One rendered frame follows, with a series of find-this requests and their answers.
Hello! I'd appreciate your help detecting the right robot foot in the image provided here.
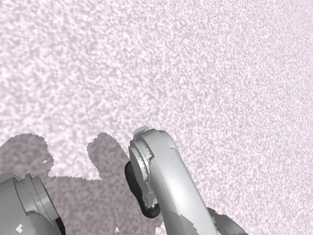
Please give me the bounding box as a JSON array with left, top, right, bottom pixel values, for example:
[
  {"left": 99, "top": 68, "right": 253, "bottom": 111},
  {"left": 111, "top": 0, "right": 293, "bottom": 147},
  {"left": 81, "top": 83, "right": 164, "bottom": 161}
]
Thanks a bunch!
[{"left": 125, "top": 161, "right": 160, "bottom": 218}]

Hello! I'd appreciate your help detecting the right robot hand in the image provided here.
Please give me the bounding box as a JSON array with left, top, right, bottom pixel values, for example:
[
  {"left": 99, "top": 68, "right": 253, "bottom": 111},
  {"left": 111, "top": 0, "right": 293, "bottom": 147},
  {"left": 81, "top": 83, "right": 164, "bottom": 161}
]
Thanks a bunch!
[{"left": 207, "top": 207, "right": 248, "bottom": 235}]

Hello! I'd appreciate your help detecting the left robot foot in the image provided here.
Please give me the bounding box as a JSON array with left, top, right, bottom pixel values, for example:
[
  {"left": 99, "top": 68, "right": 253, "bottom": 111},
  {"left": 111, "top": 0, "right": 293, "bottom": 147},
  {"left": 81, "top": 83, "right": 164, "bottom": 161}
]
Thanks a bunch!
[{"left": 55, "top": 216, "right": 66, "bottom": 235}]

